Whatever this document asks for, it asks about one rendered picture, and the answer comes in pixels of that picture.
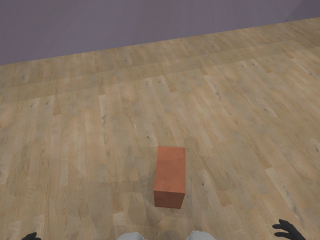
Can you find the robot right hand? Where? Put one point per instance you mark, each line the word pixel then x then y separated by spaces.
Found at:
pixel 293 234

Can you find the carton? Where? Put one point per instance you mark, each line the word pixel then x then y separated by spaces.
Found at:
pixel 170 177

